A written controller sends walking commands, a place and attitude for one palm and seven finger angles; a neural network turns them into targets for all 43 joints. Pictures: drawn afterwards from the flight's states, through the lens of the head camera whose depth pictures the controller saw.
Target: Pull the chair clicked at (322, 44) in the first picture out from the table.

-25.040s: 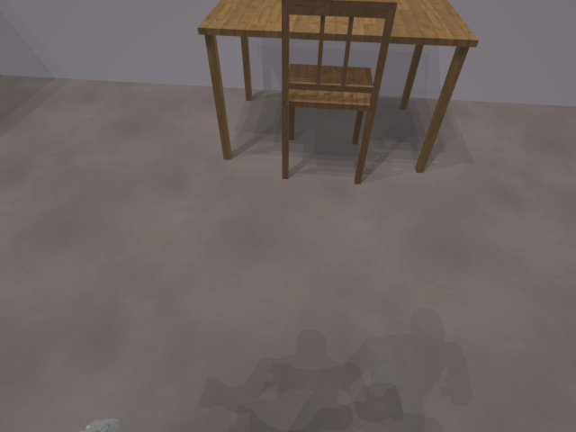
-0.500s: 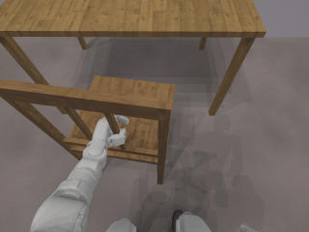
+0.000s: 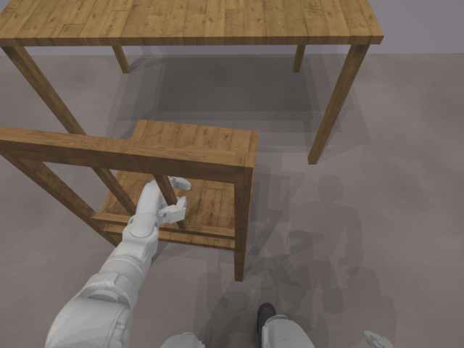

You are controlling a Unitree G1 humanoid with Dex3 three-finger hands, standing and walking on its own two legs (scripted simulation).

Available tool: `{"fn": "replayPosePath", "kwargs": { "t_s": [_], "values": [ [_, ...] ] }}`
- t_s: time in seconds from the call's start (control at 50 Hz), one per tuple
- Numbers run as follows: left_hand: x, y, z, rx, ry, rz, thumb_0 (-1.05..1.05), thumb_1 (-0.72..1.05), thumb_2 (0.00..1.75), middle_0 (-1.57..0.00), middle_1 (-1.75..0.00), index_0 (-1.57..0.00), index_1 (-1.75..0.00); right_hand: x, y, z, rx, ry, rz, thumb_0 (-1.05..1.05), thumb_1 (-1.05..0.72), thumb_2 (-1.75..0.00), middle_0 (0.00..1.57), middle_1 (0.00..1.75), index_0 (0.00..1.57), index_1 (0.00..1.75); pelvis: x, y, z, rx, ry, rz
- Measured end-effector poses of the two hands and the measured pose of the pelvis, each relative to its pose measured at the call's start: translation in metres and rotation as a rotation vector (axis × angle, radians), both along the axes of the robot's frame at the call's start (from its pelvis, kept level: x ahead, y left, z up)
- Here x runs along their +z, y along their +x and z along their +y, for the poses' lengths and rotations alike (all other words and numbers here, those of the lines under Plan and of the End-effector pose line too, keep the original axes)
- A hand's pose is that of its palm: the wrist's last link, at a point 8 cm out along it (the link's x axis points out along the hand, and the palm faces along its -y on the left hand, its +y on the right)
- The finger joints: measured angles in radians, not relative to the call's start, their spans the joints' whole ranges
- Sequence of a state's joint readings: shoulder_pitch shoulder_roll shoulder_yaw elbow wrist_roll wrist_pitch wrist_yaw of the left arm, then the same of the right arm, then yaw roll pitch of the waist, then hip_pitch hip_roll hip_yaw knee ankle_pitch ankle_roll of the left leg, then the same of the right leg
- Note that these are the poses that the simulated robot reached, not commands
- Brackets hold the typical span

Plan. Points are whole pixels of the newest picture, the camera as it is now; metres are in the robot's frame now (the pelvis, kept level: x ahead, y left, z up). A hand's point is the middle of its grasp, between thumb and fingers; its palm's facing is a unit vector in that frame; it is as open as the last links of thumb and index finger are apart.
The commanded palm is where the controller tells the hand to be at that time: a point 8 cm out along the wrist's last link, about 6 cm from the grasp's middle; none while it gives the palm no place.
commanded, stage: step backward, pulling the chair out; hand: left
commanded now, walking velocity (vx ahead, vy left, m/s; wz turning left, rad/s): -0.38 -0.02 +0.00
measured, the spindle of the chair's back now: (122, 197) +0.40 +0.24 -0.07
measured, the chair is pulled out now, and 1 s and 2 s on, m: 0.41 0.60 0.63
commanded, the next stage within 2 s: stop walking, hand still on the chair in 0.52 s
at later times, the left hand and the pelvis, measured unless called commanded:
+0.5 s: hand (169, 245) +0.29 +0.12 -0.06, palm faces -0.09 -0.98 -0.20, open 5.2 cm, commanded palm +0.30 +0.17 -0.05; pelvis -0.09 +0.01 +0.00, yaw -2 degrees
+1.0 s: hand (162, 309) +0.18 +0.12 -0.06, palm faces -0.11 -0.98 -0.19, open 5.1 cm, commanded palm +0.18 +0.17 -0.04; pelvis -0.11 +0.01 +0.01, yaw -3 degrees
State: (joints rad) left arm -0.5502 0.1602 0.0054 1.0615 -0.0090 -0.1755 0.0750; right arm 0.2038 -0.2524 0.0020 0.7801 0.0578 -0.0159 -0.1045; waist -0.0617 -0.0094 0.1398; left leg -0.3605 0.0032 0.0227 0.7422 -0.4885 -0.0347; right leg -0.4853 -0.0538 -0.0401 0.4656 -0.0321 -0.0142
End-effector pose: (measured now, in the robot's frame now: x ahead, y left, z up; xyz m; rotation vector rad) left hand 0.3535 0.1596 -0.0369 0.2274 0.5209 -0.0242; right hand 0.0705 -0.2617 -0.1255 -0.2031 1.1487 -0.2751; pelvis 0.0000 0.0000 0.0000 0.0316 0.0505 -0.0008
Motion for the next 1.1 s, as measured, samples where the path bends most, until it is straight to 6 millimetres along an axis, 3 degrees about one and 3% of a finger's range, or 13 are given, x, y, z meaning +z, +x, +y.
{"fn": "replayPosePath", "kwargs": {
  "t_s": [0.14, 0.24, 0.32, 0.48, 0.66, 0.8, 0.88, 0.98, 1.1],
  "values": [
    [0.0, -0.022, 0.008, -0.027, -0.016, 0.004, 0.05, 0.72, 0.79, -0.35, -1.31, -0.5, -1.45, 0.009, -0.034, 0.004, -0.004, -0.056, 0.007, 0.01, -0.91, -0.9, 0.2, 0.3, 0.2, 0.3, -0.001, -0.021, 0.014, -0.003, -0.007, -0.006],
    [0.001, -0.037, 0.012, 0.003, -0.015, 0.016, 0.06, 0.71, 0.79, -0.36, -1.3, -0.5, -1.45, 0.001, -0.052, 0.017, 0.006, 0.011, 0.059, 0.01, -0.91, -0.9, 0.2, 0.3, 0.2, 0.3, 0.002, -0.026, 0.007, -0.005, -0.044, -0.018],
    [0.001, -0.046, 0.012, 0.009, -0.008, 0.014, 0.05, 0.71, 0.79, -0.37, -1.29, -0.5, -1.45, 0.0, -0.062, 0.019, 0.009, 0.029, 0.055, 0.01, -0.9, -0.9, 0.2, 0.3, 0.21, 0.3, 0.004, -0.045, 0.002, -0.01, -0.051, -0.034],
    [0.001, -0.069, 0.014, -0.011, -0.01, 0.007, 0.05, 0.72, 0.78, -0.37, -1.31, -0.5, -1.45, 0.002, -0.079, 0.008, -0.02, -0.034, -0.022, 0.01, -0.9, -0.9, 0.2, 0.3, 0.21, 0.3, -0.004, -0.082, 0.015, -0.032, -0.028, -0.042],
    [0.001, -0.116, 0.013, 0.034, -0.003, -0.005, 0.05, 0.7, 0.79, -0.39, -1.31, -0.5, -1.45, -0.007, -0.106, 0.008, -0.029, 0.032, -0.065, 0.01, -0.9, -0.9, 0.2, 0.3, 0.21, 0.3, -0.011, -0.107, -0.004, -0.049, -0.019, -0.081],
    [0.001, -0.149, 0.009, 0.004, 0.003, 0.008, 0.05, 0.7, 0.79, -0.39, -1.31, -0.5, -1.45, 0.007, -0.125, 0.004, -0.045, -0.008, -0.104, 0.01, -0.91, -0.9, 0.2, 0.3, 0.2, 0.3, -0.004, -0.116, 0.006, -0.075, -0.014, -0.065],
    [0.002, -0.163, 0.01, -0.035, 0.0, 0.013, 0.04, 0.71, 0.79, -0.38, -1.33, -0.5, -1.45, 0.018, -0.134, 0.011, -0.051, -0.036, -0.123, 0.01, -0.91, -0.9, 0.2, 0.3, 0.2, 0.3, 0.002, -0.121, 0.015, -0.093, -0.024, -0.075],
    [0.003, -0.179, 0.013, -0.029, -0.015, 0.036, 0.05, 0.72, 0.78, -0.37, -1.33, -0.5, -1.45, 0.018, -0.136, 0.026, -0.031, 0.009, -0.086, 0.01, -0.91, -0.9, 0.2, 0.3, 0.2, 0.3, 0.008, -0.111, 0.013, -0.053, -0.035, -0.076],
    [0.004, -0.191, 0.015, -0.012, -0.012, 0.035, 0.05, 0.72, 0.79, -0.4, -1.35, -0.5, -1.45, 0.018, -0.114, 0.033, -0.003, 0.054, -0.136, 0.01, -0.9, -0.9, 0.2, 0.3, 0.21, 0.3, 0.011, -0.113, 0.008, -0.072, -0.041, -0.082]
  ]
}}
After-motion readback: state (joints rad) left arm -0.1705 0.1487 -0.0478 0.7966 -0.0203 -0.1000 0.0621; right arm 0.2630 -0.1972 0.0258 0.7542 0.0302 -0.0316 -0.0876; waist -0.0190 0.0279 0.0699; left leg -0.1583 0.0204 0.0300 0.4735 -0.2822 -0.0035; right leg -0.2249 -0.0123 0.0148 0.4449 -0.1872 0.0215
